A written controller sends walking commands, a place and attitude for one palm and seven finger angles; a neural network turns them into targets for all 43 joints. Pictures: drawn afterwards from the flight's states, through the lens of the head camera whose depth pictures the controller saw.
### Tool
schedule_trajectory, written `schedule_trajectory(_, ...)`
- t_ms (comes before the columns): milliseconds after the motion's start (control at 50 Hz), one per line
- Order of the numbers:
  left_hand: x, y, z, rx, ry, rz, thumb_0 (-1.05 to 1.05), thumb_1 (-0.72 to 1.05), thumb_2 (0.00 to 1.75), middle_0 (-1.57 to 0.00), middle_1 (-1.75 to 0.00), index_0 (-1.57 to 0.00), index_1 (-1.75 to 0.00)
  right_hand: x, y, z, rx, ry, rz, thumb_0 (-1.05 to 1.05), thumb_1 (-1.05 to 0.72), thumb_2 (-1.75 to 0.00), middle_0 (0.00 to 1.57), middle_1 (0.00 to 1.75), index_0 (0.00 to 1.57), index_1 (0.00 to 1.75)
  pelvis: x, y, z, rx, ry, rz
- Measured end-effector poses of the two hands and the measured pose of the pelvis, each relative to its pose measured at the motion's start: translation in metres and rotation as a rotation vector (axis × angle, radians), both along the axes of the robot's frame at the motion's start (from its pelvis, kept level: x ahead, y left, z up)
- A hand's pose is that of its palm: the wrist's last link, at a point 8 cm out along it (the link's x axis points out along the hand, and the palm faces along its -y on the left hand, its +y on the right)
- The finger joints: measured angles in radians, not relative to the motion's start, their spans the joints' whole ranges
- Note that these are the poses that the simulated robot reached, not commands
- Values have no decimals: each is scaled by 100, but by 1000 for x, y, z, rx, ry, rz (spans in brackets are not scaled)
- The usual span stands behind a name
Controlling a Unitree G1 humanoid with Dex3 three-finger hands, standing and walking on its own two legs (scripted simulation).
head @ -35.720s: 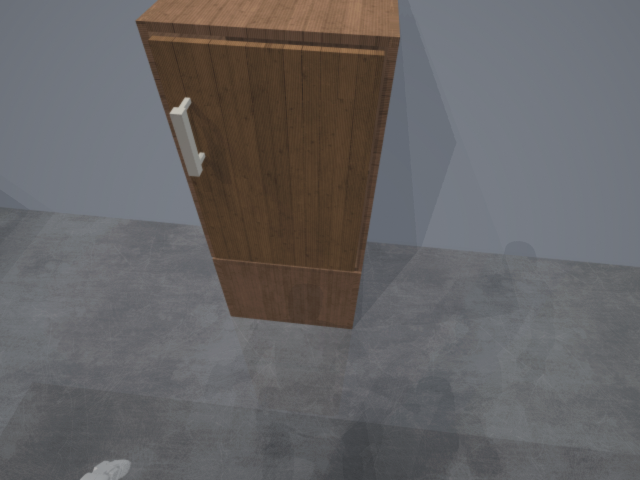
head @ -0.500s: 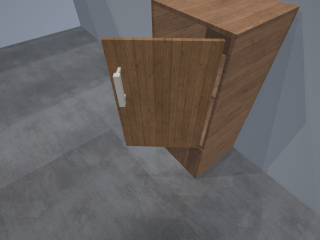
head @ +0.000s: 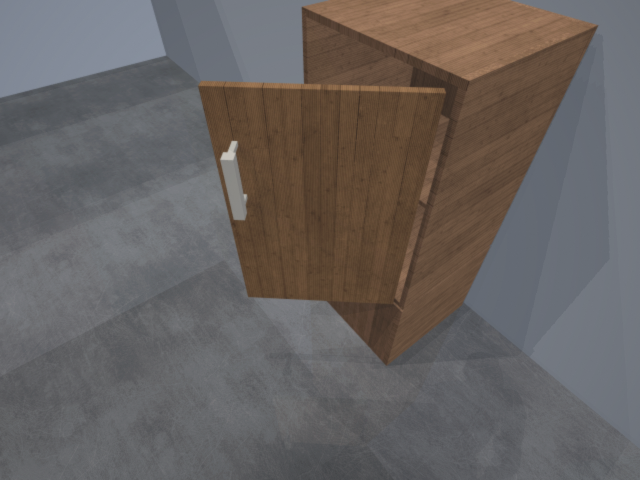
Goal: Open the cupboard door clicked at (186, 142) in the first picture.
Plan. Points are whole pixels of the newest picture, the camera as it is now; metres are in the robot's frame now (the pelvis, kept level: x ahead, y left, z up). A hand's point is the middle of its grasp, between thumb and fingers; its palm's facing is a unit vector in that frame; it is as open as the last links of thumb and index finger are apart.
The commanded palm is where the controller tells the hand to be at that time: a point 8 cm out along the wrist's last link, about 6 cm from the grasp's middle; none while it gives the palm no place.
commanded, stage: look again from close up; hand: left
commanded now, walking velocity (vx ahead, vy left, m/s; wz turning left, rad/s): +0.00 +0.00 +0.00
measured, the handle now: (237, 181) +0.61 +0.20 +0.02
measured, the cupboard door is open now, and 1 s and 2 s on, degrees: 49 49 49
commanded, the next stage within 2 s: shuffle to correct the standing spot in 0.52 s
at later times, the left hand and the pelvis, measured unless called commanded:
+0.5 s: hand out of the picture -0.01 +0.15 -0.17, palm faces +0.05 -0.98 -0.17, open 7.3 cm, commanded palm none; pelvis +0.01 -0.01 +0.00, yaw +0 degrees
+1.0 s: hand out of the picture -0.01 +0.16 -0.19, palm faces +0.07 -0.99 -0.13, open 7.4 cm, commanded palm none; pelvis +0.05 +0.01 -0.01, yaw -1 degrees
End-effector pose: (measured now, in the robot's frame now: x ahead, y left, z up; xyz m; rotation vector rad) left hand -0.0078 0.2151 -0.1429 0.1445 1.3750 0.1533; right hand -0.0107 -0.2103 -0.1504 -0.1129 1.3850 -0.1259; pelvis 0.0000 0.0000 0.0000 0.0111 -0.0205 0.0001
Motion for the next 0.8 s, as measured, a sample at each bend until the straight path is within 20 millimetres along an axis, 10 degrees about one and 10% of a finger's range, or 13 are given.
schedule_trajectory(800, -14, -19, -8, -40, 31, 60, 0, 91, 90, -20, -30, -20, -30, -8, -4, -2, 1, 51, 3, 1, -91, -90, 20, 30, 20, 30, 14, -8, -4, -7, -5, 9)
